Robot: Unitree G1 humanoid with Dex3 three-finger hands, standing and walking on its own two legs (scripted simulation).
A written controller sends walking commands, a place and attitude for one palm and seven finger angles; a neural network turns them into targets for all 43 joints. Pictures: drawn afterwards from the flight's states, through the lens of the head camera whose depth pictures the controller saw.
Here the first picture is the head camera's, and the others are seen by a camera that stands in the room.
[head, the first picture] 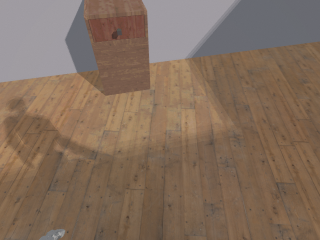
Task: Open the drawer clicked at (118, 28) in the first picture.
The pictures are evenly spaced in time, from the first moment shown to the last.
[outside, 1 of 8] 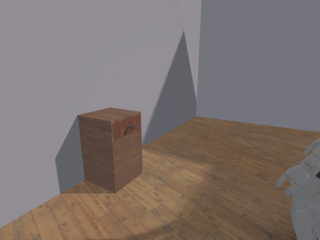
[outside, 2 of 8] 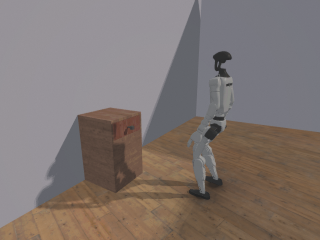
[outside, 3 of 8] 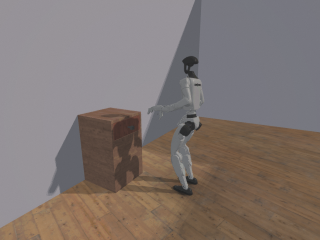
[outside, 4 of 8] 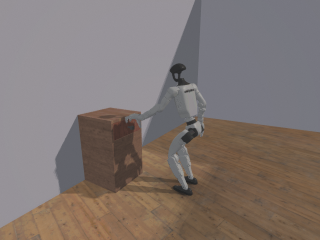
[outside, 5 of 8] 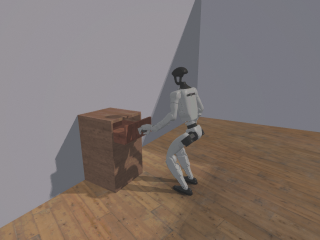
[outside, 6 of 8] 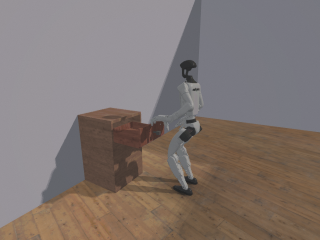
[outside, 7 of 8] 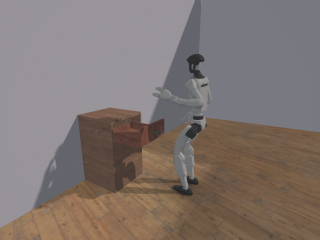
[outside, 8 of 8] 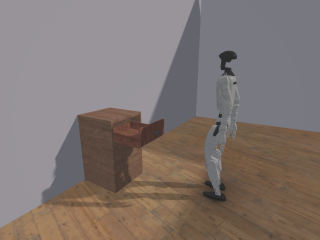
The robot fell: no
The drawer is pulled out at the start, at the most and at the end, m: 0.00 0.30 0.30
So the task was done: yes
